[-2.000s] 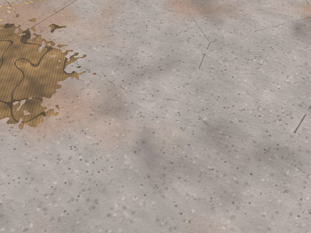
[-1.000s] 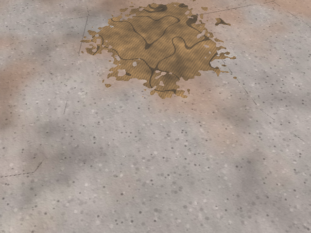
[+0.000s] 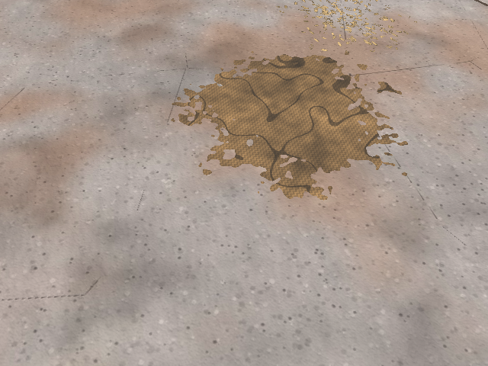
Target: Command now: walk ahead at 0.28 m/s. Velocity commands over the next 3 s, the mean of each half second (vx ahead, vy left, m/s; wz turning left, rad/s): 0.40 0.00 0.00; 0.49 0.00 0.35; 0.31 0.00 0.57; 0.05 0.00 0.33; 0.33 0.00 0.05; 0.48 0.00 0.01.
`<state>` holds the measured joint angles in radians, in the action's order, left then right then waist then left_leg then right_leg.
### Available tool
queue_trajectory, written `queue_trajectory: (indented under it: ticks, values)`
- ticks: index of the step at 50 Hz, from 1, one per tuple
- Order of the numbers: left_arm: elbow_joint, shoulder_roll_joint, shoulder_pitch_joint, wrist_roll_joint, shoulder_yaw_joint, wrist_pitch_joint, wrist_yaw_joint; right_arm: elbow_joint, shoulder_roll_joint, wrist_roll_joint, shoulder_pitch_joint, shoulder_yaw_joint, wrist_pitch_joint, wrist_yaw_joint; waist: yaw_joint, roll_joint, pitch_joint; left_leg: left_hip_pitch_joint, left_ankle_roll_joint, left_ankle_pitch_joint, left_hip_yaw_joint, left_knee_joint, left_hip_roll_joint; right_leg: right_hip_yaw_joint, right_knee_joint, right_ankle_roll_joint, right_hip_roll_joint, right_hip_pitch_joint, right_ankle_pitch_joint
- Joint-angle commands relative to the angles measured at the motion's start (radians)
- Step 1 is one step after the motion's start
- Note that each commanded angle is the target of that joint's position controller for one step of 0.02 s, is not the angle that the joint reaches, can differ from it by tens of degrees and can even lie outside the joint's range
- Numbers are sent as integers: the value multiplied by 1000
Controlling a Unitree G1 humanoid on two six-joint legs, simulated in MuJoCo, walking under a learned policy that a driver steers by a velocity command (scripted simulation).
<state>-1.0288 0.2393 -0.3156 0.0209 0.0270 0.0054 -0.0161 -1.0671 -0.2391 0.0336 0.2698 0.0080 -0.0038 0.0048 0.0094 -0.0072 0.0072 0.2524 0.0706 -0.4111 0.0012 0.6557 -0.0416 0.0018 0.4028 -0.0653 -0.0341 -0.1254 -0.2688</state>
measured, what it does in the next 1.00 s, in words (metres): walks ahead: right foot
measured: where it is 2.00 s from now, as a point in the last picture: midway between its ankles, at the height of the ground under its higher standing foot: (217, 296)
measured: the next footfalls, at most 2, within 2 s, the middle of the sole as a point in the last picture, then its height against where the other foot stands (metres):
right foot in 0.58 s outside the picture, level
left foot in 1.12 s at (204, 322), level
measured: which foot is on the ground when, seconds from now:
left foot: down 0.00-0.60, up 0.62-1.00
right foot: down 0.00-0.14, up 0.16-0.56, down 0.58-1.00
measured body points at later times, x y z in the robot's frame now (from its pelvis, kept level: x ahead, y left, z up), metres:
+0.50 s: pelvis +0.19 +0.04 -0.01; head +0.23 +0.04 +0.44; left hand +0.39 +0.26 -0.13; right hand +0.08 -0.19 -0.15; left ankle +0.04 +0.11 -0.74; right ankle +0.35 -0.07 -0.71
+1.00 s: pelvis +0.47 +0.02 +0.00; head +0.51 +0.03 +0.44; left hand +0.37 +0.24 -0.15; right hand +0.67 -0.17 -0.14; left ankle +0.62 +0.17 -0.70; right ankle +0.38 -0.05 -0.74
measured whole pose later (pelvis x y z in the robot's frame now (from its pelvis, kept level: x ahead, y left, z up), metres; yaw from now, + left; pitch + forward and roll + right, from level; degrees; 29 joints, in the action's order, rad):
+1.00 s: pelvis +0.47 +0.02 +0.00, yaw +13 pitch +0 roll -1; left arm -1.04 0.18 -0.42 0.02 0.03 -0.10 -0.02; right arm -0.90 -0.20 0.03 0.07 0.04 0.02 -0.05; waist 0.03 0.02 -0.07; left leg 0.63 0.09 0.00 -0.08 0.73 0.08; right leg 0.29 0.23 -0.06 -0.04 0.07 -0.31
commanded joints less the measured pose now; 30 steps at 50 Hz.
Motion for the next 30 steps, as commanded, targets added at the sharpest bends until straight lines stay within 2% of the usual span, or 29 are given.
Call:
queue_trajectory:
  ticks: [1, 3, 4, 5, 6, 7, 8, 9, 10, 11, 13, 16, 20, 23, 25, 26, 27, 28, 29, 30]
  values:
    - [18, 161, -25, 2, 40, -27, 3, 88, -80, -3, -91, 15, 43, -18, 6, -94, -144, 224, 4, -37, -3, 66, 61, -384, -301, -174, 325, -18, -374]
    - [18, 153, -1, -4, 43, -37, 7, 86, -68, -11, -73, 17, 56, -21, -13, -105, -133, 93, 6, 13, -44, -48, 37, -275, -265, -141, 258, -79, -285]
    - [21, 153, 19, -9, 45, -36, 9, 69, -54, -14, -25, 17, 59, -20, -39, -102, -125, -20, 8, 81, -77, -139, 17, -224, -229, -126, 227, -142, -272]
    - [25, 149, 31, -11, 46, -36, 10, 40, -46, -15, 51, 20, 61, -17, -69, -83, -118, -164, 9, 142, -102, -218, -11, -182, -167, -113, 196, -231, -280]
    - [31, 130, 35, -6, 42, -40, 12, 12, -65, -13, 133, 29, 65, -9, -96, -34, -98, -314, 13, 115, -63, -257, -4, -143, -67, -93, 158, -339, -289]
    - [60, 75, 72, -1, 25, -49, 18, -8, -126, -1, 242, 45, 74, 2, -143, 137, -70, -425, 40, -87, 204, -403, 182, -39, 194, -55, 75, -461, -256]
    - [107, 26, 99, -3, 12, -57, 25, -34, -228, -6, 361, 70, 72, 2, -165, 326, -50, -461, 145, -363, 620, -564, 406, 66, 472, -32, -32, -633, -304]
    - [110, 108, 132, 19, 31, -56, 28, -31, -180, -3, 300, 60, 68, 4, -116, 152, -130, -367, 177, -358, 623, -552, 425, -21, 627, -48, 36, -667, -259]
    - [101, 93, 126, 13, 30, -62, 40, 5, -143, -6, 206, 50, 74, 0, -68, 79, -158, -309, 161, -272, 533, -540, 378, -47, 664, -54, 74, -664, -155]
    - [84, 74, 102, 7, 25, -69, 49, 23, -120, -9, 154, 44, 84, -3, -37, 61, -151, -285, 138, -135, 438, -550, 331, -46, 660, -44, 99, -631, -74]
    - [74, 75, 100, 18, 27, -66, 59, 27, -85, -15, 136, 31, 101, 1, -15, 60, -121, -285, 113, 115, 295, -558, 269, -15, 637, -12, 118, -586, 15]
    - [98, 57, 159, 18, 25, -50, 61, -11, -68, -21, 219, 22, 110, 5, -20, 74, -105, -317, 115, 454, 178, -525, 238, 35, 622, 24, 108, -611, 64]
    - [173, 28, 334, 9, 7, -44, 59, -24, -61, -17, 246, 13, 106, 9, -44, 86, -142, -264, 117, 621, 93, -527, 203, 92, 429, 43, 84, -584, 138]
    - [210, 21, 407, -1, -2, -44, 55, -35, -73, -15, 263, 14, 107, 12, -55, 107, -154, -257, 115, 705, 68, -528, 213, 121, 262, 17, 55, -484, 185]
    - [216, 40, 386, -2, 3, -46, 47, -38, -86, -15, 248, 17, 108, 14, -31, 106, -140, -291, 106, 856, 54, -490, 236, 127, 207, -21, 35, -407, 183]
    - [209, 56, 345, -1, 11, -50, 39, -37, -92, -17, 236, 18, 109, 15, -8, 102, -114, -306, 95, 1003, 53, -423, 240, 126, 193, -40, 14, -337, 162]
    - [185, 76, 253, -1, 22, -56, 31, -35, -104, -16, 220, 22, 107, 17, 36, 104, -64, -324, 83, 1133, 52, -312, 240, 117, 180, -56, -9, -243, 133]
    - [137, 99, 100, -2, 36, -65, 23, -30, -115, -17, 200, 26, 102, 16, 98, 92, 15, -310, 69, 1157, 46, -142, 221, 113, 128, -73, -27, -85, 141]
    - [89, 136, -64, 11, 54, -75, 11, -18, -113, -22, 182, 25, 101, 12, 165, 66, 100, -170, 57, 959, 34, 78, 181, 46, 84, -95, 43, 153, 139]
    - [77, 239, -188, 39, 79, -80, 1, 12, -23, -39, 248, 7, 99, 3, 149, -93, 241, 80, 36, 459, -14, 416, 80, -305, 48, -148, 334, 410, -64]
